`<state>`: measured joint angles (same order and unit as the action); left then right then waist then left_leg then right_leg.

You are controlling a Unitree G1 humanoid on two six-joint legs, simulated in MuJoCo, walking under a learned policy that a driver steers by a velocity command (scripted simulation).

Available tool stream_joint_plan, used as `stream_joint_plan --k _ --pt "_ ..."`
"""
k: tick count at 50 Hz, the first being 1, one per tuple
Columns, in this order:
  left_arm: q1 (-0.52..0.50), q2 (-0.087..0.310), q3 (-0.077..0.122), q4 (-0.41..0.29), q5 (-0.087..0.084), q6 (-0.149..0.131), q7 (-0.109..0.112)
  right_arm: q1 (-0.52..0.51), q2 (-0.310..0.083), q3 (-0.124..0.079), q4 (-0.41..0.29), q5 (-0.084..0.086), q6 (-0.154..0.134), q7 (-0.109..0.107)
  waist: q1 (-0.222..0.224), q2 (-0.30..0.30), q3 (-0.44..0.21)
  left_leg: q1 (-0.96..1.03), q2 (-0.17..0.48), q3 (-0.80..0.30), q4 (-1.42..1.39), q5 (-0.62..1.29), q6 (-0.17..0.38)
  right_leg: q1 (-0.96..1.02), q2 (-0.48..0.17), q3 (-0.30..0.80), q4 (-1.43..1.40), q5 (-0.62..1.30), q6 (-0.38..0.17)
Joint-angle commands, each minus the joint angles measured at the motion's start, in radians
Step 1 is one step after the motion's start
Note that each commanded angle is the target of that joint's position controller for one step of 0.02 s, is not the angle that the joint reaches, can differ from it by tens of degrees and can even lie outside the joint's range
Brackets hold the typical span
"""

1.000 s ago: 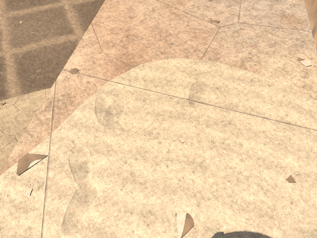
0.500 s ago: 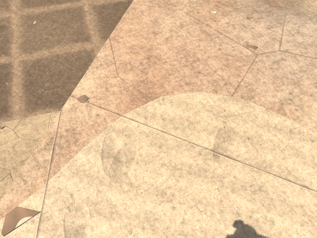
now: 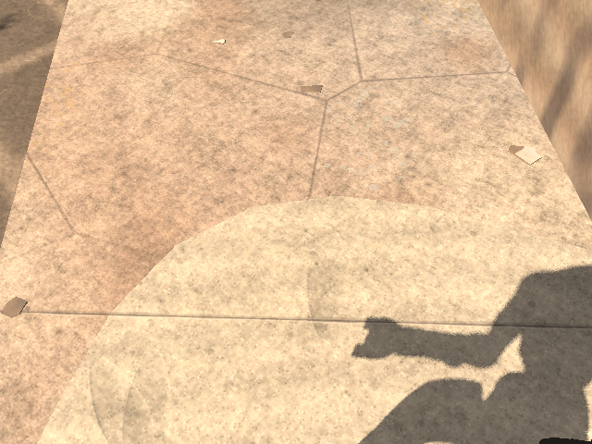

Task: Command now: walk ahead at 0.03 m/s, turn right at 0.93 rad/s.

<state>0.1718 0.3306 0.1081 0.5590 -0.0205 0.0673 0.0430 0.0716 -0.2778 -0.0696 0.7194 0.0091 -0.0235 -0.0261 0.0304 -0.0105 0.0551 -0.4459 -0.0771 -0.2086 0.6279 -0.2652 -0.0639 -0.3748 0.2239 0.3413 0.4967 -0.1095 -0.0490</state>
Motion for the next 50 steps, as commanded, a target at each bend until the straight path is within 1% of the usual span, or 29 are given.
stream_joint_plan --k 1,2,3,4,5,6,8,11,14,17,21,23,24,25,26,27,28,29,31,33,35,37,39,40,41,42,43,44,50 --pt "-0.024 0.127 0.035 -0.082 -0.01 -0.006 -0.004 0.013 -0.116 -0.041 -0.058 0.003 -0.038 0.011 -0.024 -0.175 -0.175 0.144 0.006 0.033 -0.221 0.089 0.027 0.158 -0.213 0.292 -0.072 -0.082 -0.081" --pt "-0.005 0.097 0.025 -0.082 -0.015 -0.005 -0.007 0.032 -0.139 -0.05 -0.05 -0.002 -0.036 0.011 -0.022 -0.103 -0.199 0.274 0.097 -0.002 -0.308 0.176 0.062 0.087 -0.159 0.244 0.02 -0.27 -0.047" --pt "0.055 0.053 0.009 -0.084 -0.012 -0.004 -0.012 0.007 -0.202 -0.059 -0.071 -0.024 -0.022 0.005 0.024 0.106 -0.226 0.404 0.308 -0.188 -0.305 0.244 0.172 -0.074 -0.061 0.082 0.215 -0.499 -0.002" --pt "0.052 0.108 0.023 -0.105 -0.013 -0.017 -0.023 0.008 -0.205 -0.061 -0.077 -0.059 -0.013 0.006 0.03 0.3 -0.193 0.347 0.436 -0.353 -0.337 0.32 0.297 -0.204 -0.018 -0.074 0.463 -0.541 0.049" --pt "0.056 0.189 0.044 -0.083 -0.003 -0.026 -0.03 -0.023 -0.151 -0.052 -0.102 -0.053 -0.014 0.0 0.024 0.238 -0.158 0.32 0.446 -0.321 -0.334 0.298 0.316 -0.248 -0.099 -0.105 0.602 -0.46 0.091" --pt "0.068 0.202 0.05 -0.054 -0.006 -0.021 -0.032 -0.057 -0.11 -0.04 -0.116 -0.038 -0.008 -0.009 0.023 0.168 -0.129 0.302 0.377 -0.199 -0.313 0.231 0.275 -0.256 -0.128 -0.13 0.655 -0.385 0.105" --pt "0.095 0.153 0.035 -0.029 -0.003 -0.002 -0.027 -0.062 -0.099 -0.029 -0.129 -0.018 0.009 -0.027 0.009 0.108 -0.089 0.29 0.309 -0.071 -0.301 0.205 0.236 -0.301 -0.155 -0.179 0.791 -0.296 0.127" --pt "0.02 0.096 0.007 -0.063 -0.011 -0.009 -0.028 0.011 -0.116 -0.025 -0.114 -0.035 0.024 -0.034 -0.042 0.121 -0.075 0.315 0.283 0.026 -0.32 0.304 0.268 -0.33 -0.209 -0.279 0.756 -0.256 0.151" --pt "-0.025 0.069 -0.009 -0.079 -0.001 -0.02 -0.022 0.067 -0.146 -0.032 -0.097 -0.035 0.032 -0.023 -0.074 0.147 -0.121 0.405 0.317 0.038 -0.3 0.419 0.308 -0.31 -0.237 -0.281 0.638 -0.292 0.17" --pt "-0.022 0.046 -0.024 -0.068 0.01 -0.025 -0.024 0.041 -0.173 -0.041 -0.096 -0.023 0.035 -0.007 -0.065 0.166 -0.157 0.375 0.328 0.088 -0.284 0.475 0.312 -0.176 -0.247 -0.309 0.478 -0.308 0.158" --pt "-0.018 0.047 -0.028 -0.048 0.008 -0.023 -0.032 0.061 -0.177 -0.04 -0.071 0.0 0.036 0.007 -0.065 0.202 -0.161 0.349 0.35 0.092 -0.259 0.46 0.309 -0.029 -0.228 -0.348 0.25 -0.294 0.121" --pt "0.027 0.033 -0.028 -0.02 0.009 -0.024 -0.04 0.063 -0.171 -0.034 -0.054 0.017 0.037 0.005 -0.032 0.195 -0.157 0.323 0.339 0.105 -0.204 0.45 0.279 0.088 -0.208 -0.37 0.013 -0.163 0.074" --pt "0.051 0.037 -0.027 -0.005 0.011 -0.026 -0.043 0.09 -0.151 -0.027 -0.035 0.027 0.035 0.004 -0.019 0.178 -0.152 0.273 0.317 0.128 -0.169 0.407 0.235 0.187 -0.199 -0.371 -0.138 -0.046 0.041" --pt "0.062 0.075 -0.021 -0.008 0.016 -0.026 -0.04 0.144 -0.113 -0.014 -0.017 0.013 0.026 0.008 -0.033 0.089 -0.187 0.164 0.272 0.174 -0.094 0.251 0.152 0.346 -0.282 -0.256 -0.158 0.095 0.007" --pt "0.056 0.166 -0.007 -0.028 0.028 -0.019 -0.026 0.162 -0.04 0.016 -0.048 -0.048 0.009 0.025 -0.076 -0.222 -0.224 -0.049 0.165 0.281 0.111 -0.201 0.049 0.488 -0.528 0.003 -0.083 0.48 -0.092" --pt "0.047 0.112 -0.02 -0.023 0.058 -0.033 -0.034 0.066 -0.088 0.0 -0.067 -0.033 0.008 0.014 0.002 -0.24 -0.214 -0.092 0.136 0.222 0.21 -0.368 0.01 0.33 -0.606 0.054 -0.122 0.423 -0.244" --pt "0.023 0.081 -0.03 -0.018 0.065 -0.051 -0.04 0.043 -0.14 -0.016 -0.061 -0.012 0.015 0.008 0.004 -0.172 -0.166 -0.08 0.146 0.194 0.305 -0.346 -0.001 0.277 -0.552 0.006 -0.147 0.342 -0.245" --pt "-0.018 0.063 -0.035 -0.002 0.056 -0.063 -0.04 0.059 -0.133 -0.021 -0.047 -0.006 0.025 0.005 -0.018 -0.162 -0.142 -0.085 0.15 0.184 0.329 -0.297 -0.007 0.255 -0.497 -0.052 -0.145 0.288 -0.204" --pt "-0.072 0.065 -0.036 0.006 0.037 -0.073 -0.038 0.107 -0.131 -0.026 -0.016 -0.015 0.045 -0.005 -0.042 -0.147 -0.113 -0.048 0.149 0.177 0.351 -0.214 -0.026 0.2 -0.452 -0.112 -0.138 0.333 -0.17" --pt "-0.091 0.039 -0.044 0.019 0.037 -0.071 -0.036 0.138 -0.094 -0.015 -0.004 -0.011 0.046 -0.003 -0.06 -0.134 -0.127 0.028 0.139 0.191 0.29 -0.165 -0.032 0.167 -0.412 -0.166 -0.122 0.365 -0.158" --pt "-0.076 0.026 -0.046 0.036 0.036 -0.067 -0.037 0.112 -0.065 -0.001 -0.01 -0.008 0.043 -0.001 -0.036 -0.141 -0.13 0.065 0.135 0.202 0.174 -0.156 -0.027 0.184 -0.406 -0.164 -0.103 0.347 -0.162" --pt "-0.06 0.027 -0.047 0.056 0.034 -0.062 -0.037 0.104 -0.067 0.003 -0.013 -0.006 0.041 0.002 -0.024 -0.141 -0.136 0.11 0.13 0.206 0.06 -0.133 -0.019 0.199 -0.421 -0.128 -0.092 0.316 -0.174" --pt "-0.069 0.01 -0.055 0.076 0.022 -0.061 -0.036 0.145 -0.057 0.01 0.004 -0.013 0.034 0.007 -0.061 -0.116 -0.13 0.236 0.119 0.217 -0.179 0.08 0.006 0.161 -0.397 -0.13 -0.08 0.205 -0.138" --pt "-0.031 -0.004 -0.06 0.094 0.023 -0.069 -0.037 0.149 -0.081 0.01 0.005 -0.029 0.031 0.007 -0.054 -0.077 -0.132 0.314 0.142 0.176 -0.223 0.217 0.023 0.127 -0.367 -0.134 -0.08 0.092 -0.089" --pt "0.0 -0.01 -0.062 0.101 0.04 -0.078 -0.042 0.15 -0.146 -0.001 -0.003 -0.036 0.03 0.003 -0.016 0.023 -0.13 0.355 0.207 0.115 -0.199 0.378 0.054 0.088 -0.308 -0.177 -0.05 -0.041 -0.039" --pt "0.032 -0.013 -0.06 0.109 0.046 -0.081 -0.044 0.121 -0.166 -0.01 0.015 -0.022 0.029 0.005 0.024 0.133 -0.116 0.277 0.203 0.131 -0.168 0.242 0.099 0.119 -0.252 -0.239 -0.076 -0.116 0.001" --pt "-0.023 0.021 -0.055 0.12 0.047 -0.078 -0.04 0.107 -0.114 0.0 0.004 -0.018 0.024 0.013 -0.025 0.097 -0.083 0.212 0.18 0.134 -0.191 0.118 0.107 0.149 -0.238 -0.256 -0.051 -0.122 0.027" --pt "-0.052 0.024 -0.049 0.118 0.04 -0.074 -0.035 0.11 -0.095 0.006 0.013 -0.025 0.019 0.013 -0.033 0.084 -0.071 0.194 0.172 0.137 -0.202 0.076 0.096 0.152 -0.238 -0.262 -0.036 -0.113 0.029" --pt "-0.021 -0.01 -0.047 0.168 0.034 -0.059 -0.022 0.124 -0.07 0.019 0.036 -0.022 -0.001 0.002 -0.036 0.048 -0.063 0.199 0.15 0.16 -0.188 0.081 0.075 0.151 -0.244 -0.256 -0.031 -0.043 0.026"
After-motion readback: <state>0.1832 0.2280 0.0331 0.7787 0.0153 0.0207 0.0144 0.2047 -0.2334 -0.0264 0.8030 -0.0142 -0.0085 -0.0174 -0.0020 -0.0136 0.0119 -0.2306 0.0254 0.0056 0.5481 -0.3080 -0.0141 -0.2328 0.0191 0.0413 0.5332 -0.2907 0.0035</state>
